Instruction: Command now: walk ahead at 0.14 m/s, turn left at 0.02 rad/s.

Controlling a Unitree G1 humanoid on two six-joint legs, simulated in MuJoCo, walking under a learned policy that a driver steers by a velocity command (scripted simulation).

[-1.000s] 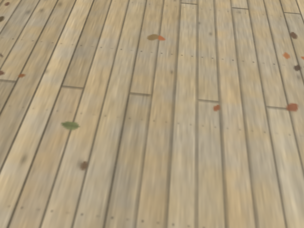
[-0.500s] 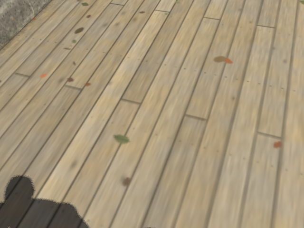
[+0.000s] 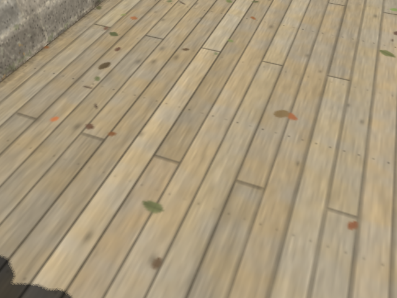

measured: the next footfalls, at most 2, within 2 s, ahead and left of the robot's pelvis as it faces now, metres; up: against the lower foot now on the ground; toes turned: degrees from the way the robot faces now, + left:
left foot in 0.74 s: +0.48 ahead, +0.03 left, +0.00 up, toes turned +3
right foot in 1.20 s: +0.52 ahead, -0.15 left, +0.00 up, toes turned -3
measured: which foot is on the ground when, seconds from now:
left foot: down 0.00-0.26, up 0.28-0.72, down 0.74-1.00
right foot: down 0.00-0.74, up 0.76-1.00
